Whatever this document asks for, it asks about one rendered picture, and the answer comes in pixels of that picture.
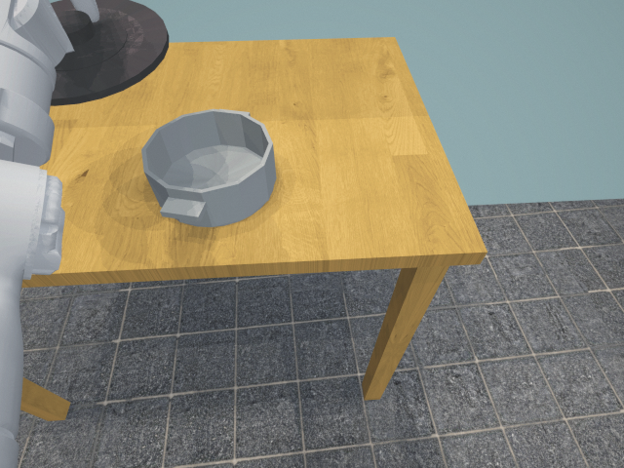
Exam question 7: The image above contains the robot left forearm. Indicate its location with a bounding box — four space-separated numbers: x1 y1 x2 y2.
0 0 68 167

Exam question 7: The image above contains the knob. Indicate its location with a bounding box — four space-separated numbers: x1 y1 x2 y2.
56 10 96 47

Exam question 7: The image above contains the left robot upper arm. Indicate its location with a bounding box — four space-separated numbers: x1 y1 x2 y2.
0 160 65 468

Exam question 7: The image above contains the table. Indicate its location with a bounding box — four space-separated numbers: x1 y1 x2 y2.
20 37 488 421

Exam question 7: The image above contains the lid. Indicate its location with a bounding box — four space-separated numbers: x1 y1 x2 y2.
51 0 169 106

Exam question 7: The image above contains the left robot hand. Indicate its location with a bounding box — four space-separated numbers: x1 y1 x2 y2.
47 0 99 54

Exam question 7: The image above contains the pot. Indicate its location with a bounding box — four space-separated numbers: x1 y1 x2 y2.
141 109 276 227

